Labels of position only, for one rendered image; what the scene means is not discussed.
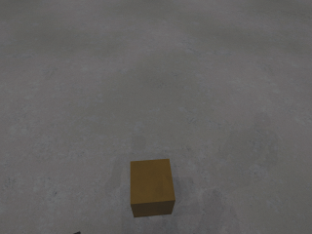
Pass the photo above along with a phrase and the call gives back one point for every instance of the carton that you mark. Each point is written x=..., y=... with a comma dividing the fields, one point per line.
x=151, y=187

